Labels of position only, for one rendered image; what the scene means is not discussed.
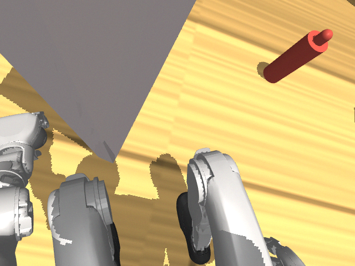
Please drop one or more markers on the right robot foot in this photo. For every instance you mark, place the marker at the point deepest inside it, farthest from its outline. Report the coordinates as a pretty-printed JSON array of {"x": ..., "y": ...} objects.
[{"x": 185, "y": 221}]

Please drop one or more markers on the right robot hand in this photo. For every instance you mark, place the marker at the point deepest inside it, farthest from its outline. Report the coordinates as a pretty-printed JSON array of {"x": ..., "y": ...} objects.
[{"x": 285, "y": 256}]

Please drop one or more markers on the left robot foot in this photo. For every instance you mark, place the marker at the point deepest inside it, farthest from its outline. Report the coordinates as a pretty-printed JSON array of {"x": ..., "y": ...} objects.
[{"x": 116, "y": 245}]

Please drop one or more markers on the left robot hand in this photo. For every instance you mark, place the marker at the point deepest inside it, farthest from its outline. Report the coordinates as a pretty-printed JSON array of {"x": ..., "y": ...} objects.
[{"x": 23, "y": 128}]

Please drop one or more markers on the left robot arm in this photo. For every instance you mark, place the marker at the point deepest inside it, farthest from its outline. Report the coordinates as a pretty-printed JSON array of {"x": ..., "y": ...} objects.
[{"x": 16, "y": 209}]

